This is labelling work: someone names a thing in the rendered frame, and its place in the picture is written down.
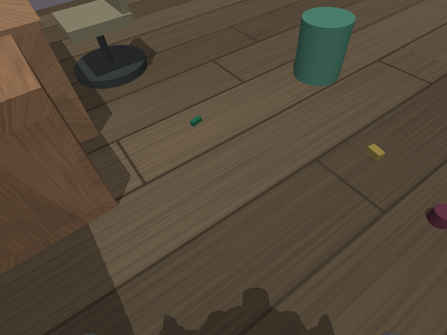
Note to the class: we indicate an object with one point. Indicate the office chair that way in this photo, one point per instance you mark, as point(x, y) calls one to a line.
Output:
point(109, 66)

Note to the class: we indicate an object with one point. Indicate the desk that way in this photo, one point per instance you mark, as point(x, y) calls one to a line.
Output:
point(19, 19)

